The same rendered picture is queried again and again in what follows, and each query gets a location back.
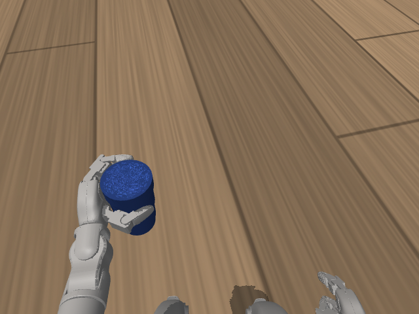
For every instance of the left robot arm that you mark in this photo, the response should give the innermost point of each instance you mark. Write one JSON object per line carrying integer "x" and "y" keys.
{"x": 87, "y": 288}

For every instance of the cup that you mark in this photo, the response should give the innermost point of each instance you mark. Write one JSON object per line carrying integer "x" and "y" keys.
{"x": 128, "y": 185}

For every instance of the left robot hand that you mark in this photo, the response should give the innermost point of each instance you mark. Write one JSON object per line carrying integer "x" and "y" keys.
{"x": 92, "y": 205}

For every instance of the right robot hand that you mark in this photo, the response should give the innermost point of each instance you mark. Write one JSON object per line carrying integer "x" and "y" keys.
{"x": 346, "y": 301}

